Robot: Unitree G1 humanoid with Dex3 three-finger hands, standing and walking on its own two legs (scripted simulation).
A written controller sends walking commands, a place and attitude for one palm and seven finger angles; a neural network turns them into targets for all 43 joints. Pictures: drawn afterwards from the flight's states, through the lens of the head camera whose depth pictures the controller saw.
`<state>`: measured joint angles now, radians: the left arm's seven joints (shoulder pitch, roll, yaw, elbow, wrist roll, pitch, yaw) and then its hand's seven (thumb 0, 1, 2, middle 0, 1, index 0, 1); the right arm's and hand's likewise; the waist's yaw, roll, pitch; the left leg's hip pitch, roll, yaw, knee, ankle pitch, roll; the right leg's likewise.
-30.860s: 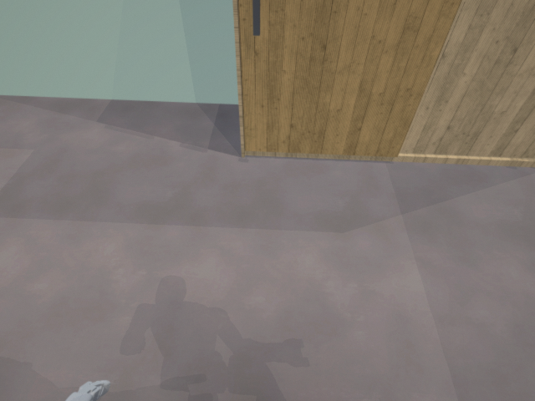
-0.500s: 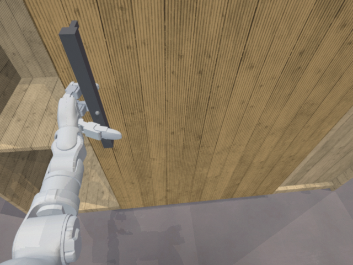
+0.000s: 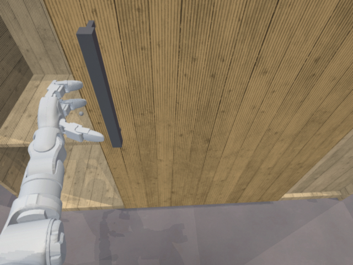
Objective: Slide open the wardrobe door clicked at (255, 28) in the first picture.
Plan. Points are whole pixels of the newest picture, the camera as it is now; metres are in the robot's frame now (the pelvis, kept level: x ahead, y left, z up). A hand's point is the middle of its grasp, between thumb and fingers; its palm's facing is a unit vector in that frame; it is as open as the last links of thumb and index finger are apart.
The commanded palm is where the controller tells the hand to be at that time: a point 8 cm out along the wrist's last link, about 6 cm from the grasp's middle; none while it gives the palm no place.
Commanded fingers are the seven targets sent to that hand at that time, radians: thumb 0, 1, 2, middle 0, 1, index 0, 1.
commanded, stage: slip the hand off the handle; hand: left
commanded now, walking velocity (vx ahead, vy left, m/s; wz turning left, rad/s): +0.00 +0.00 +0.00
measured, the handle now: (107, 95) +0.48 +0.18 +0.12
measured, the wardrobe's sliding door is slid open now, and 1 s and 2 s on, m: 0.44 0.44 0.44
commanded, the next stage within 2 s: draw the hand back to the body in 0.60 s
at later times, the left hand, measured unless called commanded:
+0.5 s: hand (72, 150) +0.32 +0.22 +0.11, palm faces +0.22 -0.97 -0.10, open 14.7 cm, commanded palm +0.28 +0.26 +0.11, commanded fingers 0.00 -0.55 0.20 -0.25 -1.15 -0.25 -1.15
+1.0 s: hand (62, 163) +0.27 +0.21 +0.14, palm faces +0.12 -0.99 -0.04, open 14.7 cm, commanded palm +0.23 +0.26 +0.13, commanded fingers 0.00 -0.55 0.20 -0.25 -1.15 -0.25 -1.15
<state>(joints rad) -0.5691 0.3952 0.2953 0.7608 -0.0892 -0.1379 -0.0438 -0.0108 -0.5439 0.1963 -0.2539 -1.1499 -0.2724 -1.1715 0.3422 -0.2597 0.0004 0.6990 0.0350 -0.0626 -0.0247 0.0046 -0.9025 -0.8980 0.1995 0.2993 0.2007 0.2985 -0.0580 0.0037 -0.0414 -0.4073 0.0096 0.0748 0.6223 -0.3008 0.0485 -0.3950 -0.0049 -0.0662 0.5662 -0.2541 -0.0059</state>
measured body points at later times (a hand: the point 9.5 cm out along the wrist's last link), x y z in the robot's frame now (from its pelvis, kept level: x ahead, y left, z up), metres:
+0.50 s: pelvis -0.01 -0.02 +0.00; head -0.02 -0.02 +0.45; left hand +0.30 +0.27 +0.12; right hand +0.17 -0.26 -0.08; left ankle +0.01 +0.08 -0.73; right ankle +0.02 -0.12 -0.73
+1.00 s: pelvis +0.00 -0.03 +0.01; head -0.03 -0.05 +0.45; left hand +0.26 +0.27 +0.15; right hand +0.17 -0.27 -0.07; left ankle +0.01 +0.08 -0.73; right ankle +0.02 -0.12 -0.73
